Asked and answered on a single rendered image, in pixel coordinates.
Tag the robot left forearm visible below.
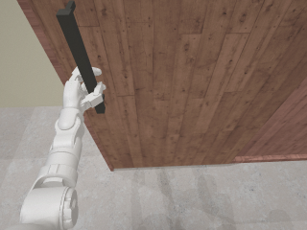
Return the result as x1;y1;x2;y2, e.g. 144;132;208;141
19;107;85;224

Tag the robot left hand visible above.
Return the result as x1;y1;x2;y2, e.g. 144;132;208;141
62;66;106;115

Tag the handle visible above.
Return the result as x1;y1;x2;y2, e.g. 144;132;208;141
56;0;106;114

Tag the wardrobe door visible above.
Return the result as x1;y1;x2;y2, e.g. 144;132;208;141
236;77;307;157
28;0;307;169

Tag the left robot upper arm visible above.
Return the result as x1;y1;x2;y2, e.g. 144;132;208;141
4;186;79;230

